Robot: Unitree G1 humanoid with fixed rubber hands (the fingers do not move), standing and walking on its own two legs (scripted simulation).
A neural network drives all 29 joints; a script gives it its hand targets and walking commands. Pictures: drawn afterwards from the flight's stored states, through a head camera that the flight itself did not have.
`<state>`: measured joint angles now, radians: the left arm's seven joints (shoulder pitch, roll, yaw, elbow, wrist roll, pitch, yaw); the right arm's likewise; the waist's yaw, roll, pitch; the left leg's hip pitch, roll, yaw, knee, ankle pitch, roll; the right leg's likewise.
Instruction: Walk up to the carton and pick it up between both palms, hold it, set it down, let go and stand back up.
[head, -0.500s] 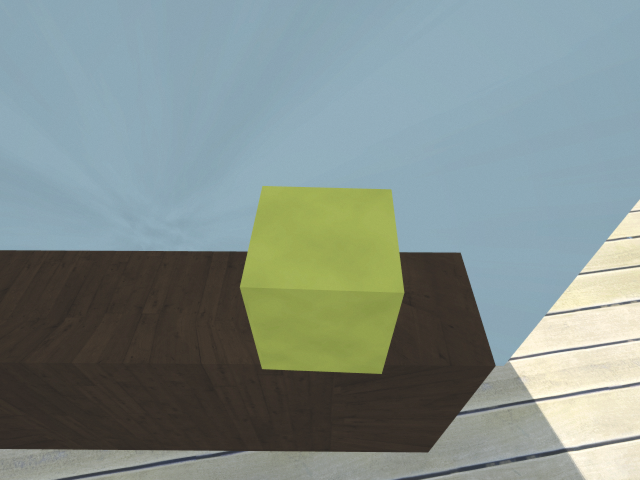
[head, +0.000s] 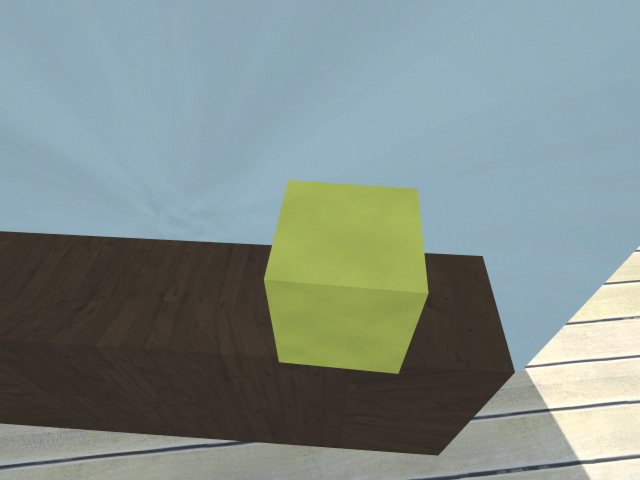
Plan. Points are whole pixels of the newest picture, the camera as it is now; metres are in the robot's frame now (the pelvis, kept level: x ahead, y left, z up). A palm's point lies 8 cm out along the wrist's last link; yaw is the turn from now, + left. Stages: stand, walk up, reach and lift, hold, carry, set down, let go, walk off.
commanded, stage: walk up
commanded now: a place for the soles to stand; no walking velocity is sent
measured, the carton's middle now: (344, 279) +0.45 -0.02 -0.06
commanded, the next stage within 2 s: stand in 0.74 s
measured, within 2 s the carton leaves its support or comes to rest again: neither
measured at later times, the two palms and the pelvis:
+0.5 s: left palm out of the picture +0.07 +0.33 -0.11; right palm out of the picture +0.09 -0.30 -0.10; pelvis +0.00 +0.01 +0.00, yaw +2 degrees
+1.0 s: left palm (123, 463) +0.18 +0.28 -0.10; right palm out of the picture +0.14 -0.27 -0.11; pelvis -0.02 +0.00 -0.02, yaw -4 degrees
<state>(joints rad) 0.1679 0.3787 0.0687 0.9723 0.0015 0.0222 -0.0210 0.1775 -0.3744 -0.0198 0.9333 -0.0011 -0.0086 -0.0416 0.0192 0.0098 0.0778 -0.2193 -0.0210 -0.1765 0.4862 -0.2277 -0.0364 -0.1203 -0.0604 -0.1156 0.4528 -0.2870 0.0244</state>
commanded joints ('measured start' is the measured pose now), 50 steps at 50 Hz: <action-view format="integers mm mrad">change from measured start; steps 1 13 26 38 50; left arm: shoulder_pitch -20 -44 -10 -19 -120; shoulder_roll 208 236 214 225 117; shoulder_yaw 41 36 29 19 116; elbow -80 -129 -61 -67 -616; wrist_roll -3 -15 -7 -11 92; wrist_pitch -17 -20 -38 -25 462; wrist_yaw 6 16 16 13 48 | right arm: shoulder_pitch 30 -19 -40 -31 -217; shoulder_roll -210 -222 -221 -232 -125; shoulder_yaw -54 -61 -63 -60 -144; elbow -59 -54 -50 -31 -62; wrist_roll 8 7 2 -6 -7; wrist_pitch -6 14 0 16 -148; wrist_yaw -11 13 10 14 71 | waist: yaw -19 -18 11 -14 14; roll -25 -31 81 23 104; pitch -62 -32 -138 -48 -339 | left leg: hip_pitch -19 -11 -47 -38 118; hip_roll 59 59 64 70 32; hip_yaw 5 -27 -64 -50 214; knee -13 14 -91 -66 106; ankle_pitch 160 183 260 232 411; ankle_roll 57 63 61 76 -74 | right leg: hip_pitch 14 -49 143 39 -11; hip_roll -103 -108 -79 -75 86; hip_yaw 77 65 78 39 -25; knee -76 -40 -35 -40 65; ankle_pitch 70 79 141 78 304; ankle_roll -94 -93 -66 -69 -23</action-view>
